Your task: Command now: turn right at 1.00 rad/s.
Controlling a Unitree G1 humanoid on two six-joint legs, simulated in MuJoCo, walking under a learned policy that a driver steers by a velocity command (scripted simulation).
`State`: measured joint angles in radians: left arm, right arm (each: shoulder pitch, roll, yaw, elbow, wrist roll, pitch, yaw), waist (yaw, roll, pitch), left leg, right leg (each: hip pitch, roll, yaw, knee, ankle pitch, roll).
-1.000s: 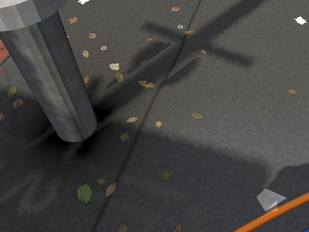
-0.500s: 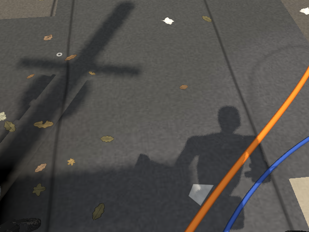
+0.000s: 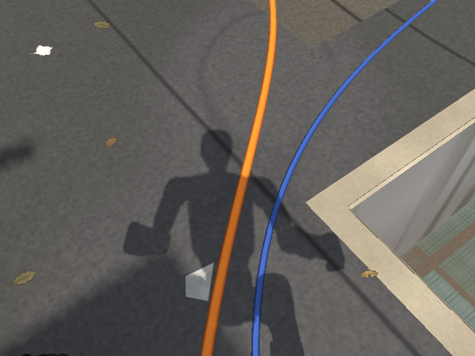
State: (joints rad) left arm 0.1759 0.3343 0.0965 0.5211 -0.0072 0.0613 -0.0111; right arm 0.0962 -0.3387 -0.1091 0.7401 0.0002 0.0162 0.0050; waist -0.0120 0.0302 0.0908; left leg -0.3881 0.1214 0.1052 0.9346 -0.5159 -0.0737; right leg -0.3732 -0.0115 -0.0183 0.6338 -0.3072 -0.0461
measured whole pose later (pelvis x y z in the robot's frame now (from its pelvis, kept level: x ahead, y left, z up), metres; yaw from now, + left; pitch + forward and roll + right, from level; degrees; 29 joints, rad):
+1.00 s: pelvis +0.37 -0.19 +0.00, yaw -20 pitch +0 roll -1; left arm 0.31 0.26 0.03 0.74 0.02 -0.07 -0.02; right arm 0.29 -0.31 -0.06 0.77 0.02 0.00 0.01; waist -0.02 0.04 0.02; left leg -0.64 0.03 -0.05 1.34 -0.24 0.06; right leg -0.20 0.02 -0.14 0.53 -0.34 -0.05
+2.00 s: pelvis +1.17 -0.08 +0.00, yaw +24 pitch +4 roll -1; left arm 0.70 0.26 0.07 0.95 0.02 -0.11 -0.03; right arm -0.17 -0.27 0.02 0.48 -0.03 -0.09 0.10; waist 0.18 0.00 -0.03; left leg -0.72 0.04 0.02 0.78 -0.16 0.11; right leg 0.18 -0.09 -0.07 0.11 -0.35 0.08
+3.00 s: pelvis +1.86 +0.24 +0.00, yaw -28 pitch +1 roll +1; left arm 0.16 0.35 0.09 0.60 -0.03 0.06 0.03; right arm 0.10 -0.24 -0.04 0.62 -0.03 0.00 -0.05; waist 0.01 0.00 0.08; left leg -0.43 -0.01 -0.01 0.46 -0.05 -0.01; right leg -0.59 0.00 0.04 1.27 -0.45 0.08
